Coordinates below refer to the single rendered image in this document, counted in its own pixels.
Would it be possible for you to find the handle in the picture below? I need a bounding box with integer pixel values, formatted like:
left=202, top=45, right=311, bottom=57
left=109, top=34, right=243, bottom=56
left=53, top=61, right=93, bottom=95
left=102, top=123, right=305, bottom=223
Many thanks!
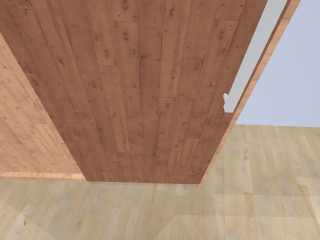
left=223, top=0, right=288, bottom=113

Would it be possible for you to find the wardrobe door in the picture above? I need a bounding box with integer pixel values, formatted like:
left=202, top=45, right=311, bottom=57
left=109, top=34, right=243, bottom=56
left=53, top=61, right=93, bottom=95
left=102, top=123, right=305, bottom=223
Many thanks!
left=0, top=0, right=291, bottom=185
left=0, top=33, right=83, bottom=174

